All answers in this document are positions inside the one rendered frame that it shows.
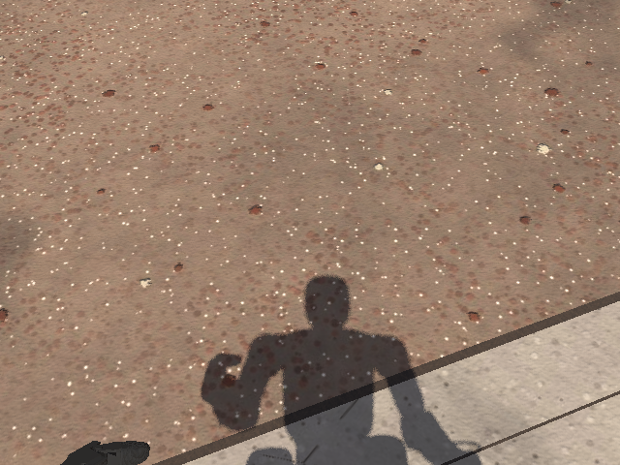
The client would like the left robot hand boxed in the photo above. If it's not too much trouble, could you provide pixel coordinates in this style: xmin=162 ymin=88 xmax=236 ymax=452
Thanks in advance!
xmin=60 ymin=441 xmax=150 ymax=465

